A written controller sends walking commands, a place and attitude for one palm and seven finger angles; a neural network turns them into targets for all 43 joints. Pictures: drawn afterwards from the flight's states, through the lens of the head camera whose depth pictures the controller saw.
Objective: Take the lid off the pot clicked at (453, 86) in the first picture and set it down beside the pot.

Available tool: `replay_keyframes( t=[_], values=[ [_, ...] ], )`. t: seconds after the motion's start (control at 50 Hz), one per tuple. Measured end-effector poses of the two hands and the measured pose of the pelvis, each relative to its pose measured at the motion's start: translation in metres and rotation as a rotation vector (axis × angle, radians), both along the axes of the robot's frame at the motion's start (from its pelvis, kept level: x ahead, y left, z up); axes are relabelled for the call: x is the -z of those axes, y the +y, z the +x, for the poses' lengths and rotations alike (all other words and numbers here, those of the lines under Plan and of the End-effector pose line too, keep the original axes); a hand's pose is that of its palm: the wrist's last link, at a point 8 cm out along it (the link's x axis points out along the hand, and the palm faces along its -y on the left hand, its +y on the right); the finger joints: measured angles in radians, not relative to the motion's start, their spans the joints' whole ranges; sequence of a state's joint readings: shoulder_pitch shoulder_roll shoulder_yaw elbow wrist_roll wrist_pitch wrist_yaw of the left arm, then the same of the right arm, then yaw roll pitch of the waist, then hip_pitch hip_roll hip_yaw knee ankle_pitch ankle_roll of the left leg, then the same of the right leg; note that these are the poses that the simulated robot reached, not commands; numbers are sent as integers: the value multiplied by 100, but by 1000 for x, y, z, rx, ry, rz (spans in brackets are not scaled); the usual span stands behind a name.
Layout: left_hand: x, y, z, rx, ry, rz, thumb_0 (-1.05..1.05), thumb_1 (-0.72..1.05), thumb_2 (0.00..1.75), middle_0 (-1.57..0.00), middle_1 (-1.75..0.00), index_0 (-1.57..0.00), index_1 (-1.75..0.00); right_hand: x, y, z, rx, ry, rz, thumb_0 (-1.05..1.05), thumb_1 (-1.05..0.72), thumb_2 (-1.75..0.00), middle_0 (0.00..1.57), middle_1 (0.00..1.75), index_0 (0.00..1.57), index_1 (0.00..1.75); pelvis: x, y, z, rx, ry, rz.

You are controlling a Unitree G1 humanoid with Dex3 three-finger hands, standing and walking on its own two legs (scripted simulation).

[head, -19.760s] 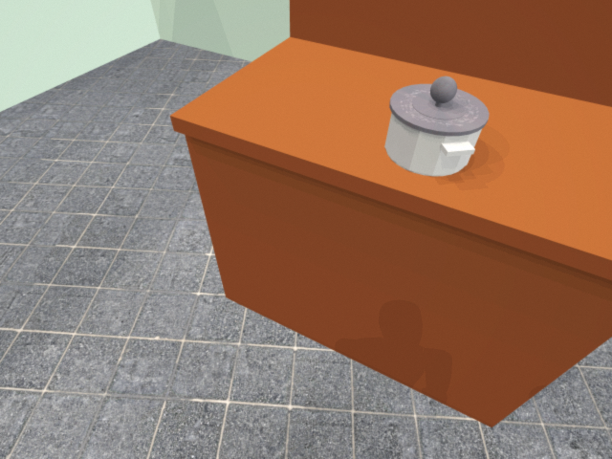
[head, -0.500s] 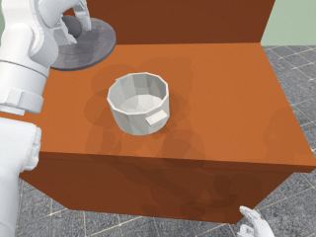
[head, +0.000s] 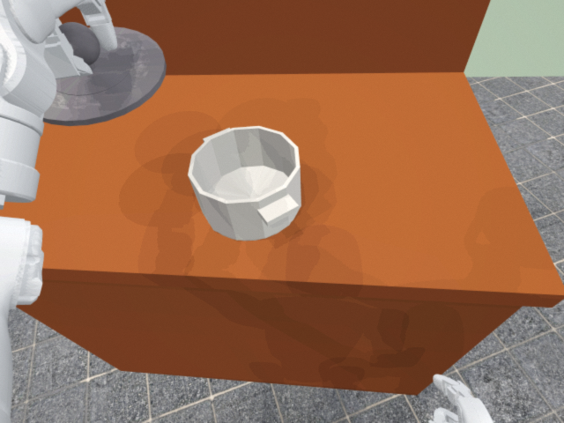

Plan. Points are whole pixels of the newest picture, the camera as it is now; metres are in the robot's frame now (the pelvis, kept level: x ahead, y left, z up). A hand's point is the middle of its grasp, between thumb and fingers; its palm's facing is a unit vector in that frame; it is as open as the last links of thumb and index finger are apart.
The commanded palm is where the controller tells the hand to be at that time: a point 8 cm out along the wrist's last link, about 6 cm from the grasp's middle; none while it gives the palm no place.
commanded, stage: move the lid sideways beside the pot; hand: left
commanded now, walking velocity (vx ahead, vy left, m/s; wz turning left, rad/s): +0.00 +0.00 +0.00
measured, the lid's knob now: (77, 44) +0.48 +0.24 +0.30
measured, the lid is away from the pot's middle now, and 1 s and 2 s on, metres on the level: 0.18 0.24 0.23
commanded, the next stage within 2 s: lower the lid onto the table in 0.62 s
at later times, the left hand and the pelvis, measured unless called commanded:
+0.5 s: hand (23, 52) +0.44 +0.28 +0.31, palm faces -0.12 -0.02 -0.99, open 7.3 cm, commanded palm +0.42 +0.29 +0.39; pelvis +0.00 +0.00 +0.00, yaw +0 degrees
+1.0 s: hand (26, 66) +0.45 +0.29 +0.29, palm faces -0.15 -0.05 -0.99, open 7.3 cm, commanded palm +0.42 +0.29 +0.37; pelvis +0.00 +0.00 +0.00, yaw +0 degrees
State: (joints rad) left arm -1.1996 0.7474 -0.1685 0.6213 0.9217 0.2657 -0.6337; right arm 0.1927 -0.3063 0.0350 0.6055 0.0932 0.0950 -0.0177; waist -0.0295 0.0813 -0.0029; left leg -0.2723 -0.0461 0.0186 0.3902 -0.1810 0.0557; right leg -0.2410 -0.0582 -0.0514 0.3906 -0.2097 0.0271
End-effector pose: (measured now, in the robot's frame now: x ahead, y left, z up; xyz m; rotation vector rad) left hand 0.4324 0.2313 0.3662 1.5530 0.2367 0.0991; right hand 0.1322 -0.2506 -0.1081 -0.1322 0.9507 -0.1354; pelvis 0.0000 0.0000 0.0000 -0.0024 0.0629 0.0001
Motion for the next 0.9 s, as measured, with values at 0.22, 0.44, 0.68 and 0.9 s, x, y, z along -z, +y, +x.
replay_keyframes(
  t=[0.22, 0.44, 0.68, 0.9],
  values=[
    [0, 23, -6, -61, 19, 19, 0, 18, 86, -77, -84, -77, -85, 1, -4, -2, 1, 26, -11, 1, -91, -90, 20, 30, 20, 30, 0, -3, -1, -7, 0, -3],
    [-1, 38, -6, -93, 30, 22, 0, 18, 86, -77, -84, -77, -85, 3, -8, -13, 18, 63, -20, 1, -91, -90, 20, 30, 20, 30, 0, -4, -2, -6, 2, -6],
    [2, 58, -2, -131, 53, 16, 0, 18, 86, -77, -84, -77, -85, 5, -15, -31, 55, 123, -39, 1, -91, -90, 20, 30, 20, 30, -1, -3, 1, 1, 10, -10],
    [8, 60, 1, -154, 50, -1, 0, 18, 86, -77, -84, -77, -85, 5, -11, -29, 54, 112, -36, 1, -91, -90, 20, 30, 20, 30, -1, 1, 3, -2, 13, -11]
  ],
)
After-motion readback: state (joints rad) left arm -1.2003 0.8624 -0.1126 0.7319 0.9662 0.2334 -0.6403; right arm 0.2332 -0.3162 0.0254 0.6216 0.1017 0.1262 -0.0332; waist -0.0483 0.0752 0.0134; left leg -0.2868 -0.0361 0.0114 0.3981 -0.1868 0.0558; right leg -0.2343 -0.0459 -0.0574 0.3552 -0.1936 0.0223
